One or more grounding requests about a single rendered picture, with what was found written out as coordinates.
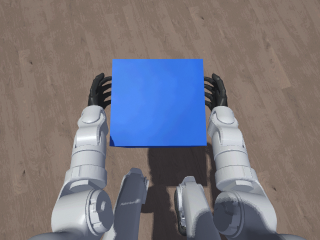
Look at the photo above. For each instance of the right robot foot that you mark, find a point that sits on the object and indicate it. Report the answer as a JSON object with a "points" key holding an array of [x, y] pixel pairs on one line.
{"points": [[181, 229]]}

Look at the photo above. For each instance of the robot right upper arm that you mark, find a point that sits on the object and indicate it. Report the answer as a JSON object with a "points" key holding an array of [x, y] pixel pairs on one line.
{"points": [[241, 215]]}

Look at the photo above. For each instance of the robot left upper arm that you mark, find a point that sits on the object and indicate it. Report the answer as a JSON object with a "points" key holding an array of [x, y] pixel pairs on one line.
{"points": [[84, 215]]}

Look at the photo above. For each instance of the left robot hand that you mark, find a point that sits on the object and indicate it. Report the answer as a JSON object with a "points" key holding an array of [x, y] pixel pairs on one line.
{"points": [[97, 95]]}

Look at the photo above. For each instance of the robot right thigh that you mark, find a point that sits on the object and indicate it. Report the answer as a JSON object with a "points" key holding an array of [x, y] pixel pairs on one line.
{"points": [[192, 202]]}

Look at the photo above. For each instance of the right robot hand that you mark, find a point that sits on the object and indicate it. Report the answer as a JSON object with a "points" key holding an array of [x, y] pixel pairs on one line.
{"points": [[218, 96]]}

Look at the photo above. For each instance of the carton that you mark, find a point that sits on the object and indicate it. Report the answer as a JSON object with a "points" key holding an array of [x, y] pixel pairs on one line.
{"points": [[157, 103]]}

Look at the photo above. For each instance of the right robot forearm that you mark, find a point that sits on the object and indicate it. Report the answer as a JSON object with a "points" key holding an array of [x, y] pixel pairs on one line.
{"points": [[233, 169]]}

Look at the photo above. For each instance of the left robot forearm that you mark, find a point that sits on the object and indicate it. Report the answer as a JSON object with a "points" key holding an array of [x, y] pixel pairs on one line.
{"points": [[87, 168]]}

